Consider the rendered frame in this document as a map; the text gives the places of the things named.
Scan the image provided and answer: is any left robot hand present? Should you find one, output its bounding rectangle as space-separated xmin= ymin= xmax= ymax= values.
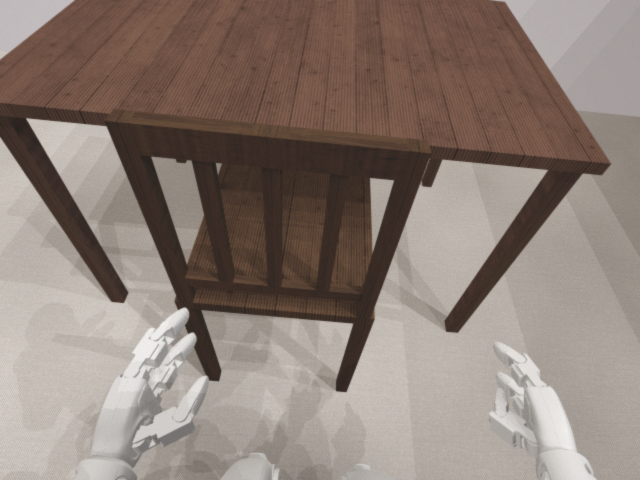
xmin=90 ymin=308 xmax=209 ymax=468

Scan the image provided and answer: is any chair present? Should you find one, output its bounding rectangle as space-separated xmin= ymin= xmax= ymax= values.
xmin=105 ymin=109 xmax=431 ymax=392

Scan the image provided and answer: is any left robot forearm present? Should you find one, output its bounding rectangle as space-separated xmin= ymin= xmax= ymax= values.
xmin=75 ymin=456 xmax=137 ymax=480

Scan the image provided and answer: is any left robot thigh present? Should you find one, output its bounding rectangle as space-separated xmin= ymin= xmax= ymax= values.
xmin=220 ymin=458 xmax=280 ymax=480

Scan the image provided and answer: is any right robot hand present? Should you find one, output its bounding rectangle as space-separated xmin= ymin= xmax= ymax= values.
xmin=490 ymin=342 xmax=577 ymax=460

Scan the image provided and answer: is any table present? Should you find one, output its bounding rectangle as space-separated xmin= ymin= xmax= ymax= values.
xmin=0 ymin=0 xmax=611 ymax=333

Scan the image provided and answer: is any right robot forearm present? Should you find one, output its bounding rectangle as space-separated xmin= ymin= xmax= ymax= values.
xmin=536 ymin=449 xmax=597 ymax=480

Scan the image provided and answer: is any robot left shin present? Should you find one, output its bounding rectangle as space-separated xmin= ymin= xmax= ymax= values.
xmin=248 ymin=453 xmax=268 ymax=461

